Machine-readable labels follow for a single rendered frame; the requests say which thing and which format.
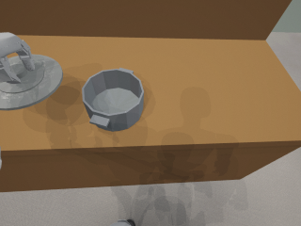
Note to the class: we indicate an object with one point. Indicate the robot left shin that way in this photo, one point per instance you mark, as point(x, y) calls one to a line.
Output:
point(123, 220)

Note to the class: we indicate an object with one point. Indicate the lid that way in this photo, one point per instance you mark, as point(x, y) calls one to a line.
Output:
point(35, 87)

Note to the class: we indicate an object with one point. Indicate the left robot hand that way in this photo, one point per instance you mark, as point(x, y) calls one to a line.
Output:
point(9, 44)

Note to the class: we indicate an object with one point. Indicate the knob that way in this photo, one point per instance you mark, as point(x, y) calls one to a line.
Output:
point(19, 70)

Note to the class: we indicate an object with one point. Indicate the table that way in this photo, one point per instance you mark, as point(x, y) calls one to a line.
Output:
point(218, 104)

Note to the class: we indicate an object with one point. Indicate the pot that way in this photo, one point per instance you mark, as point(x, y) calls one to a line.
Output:
point(114, 99)

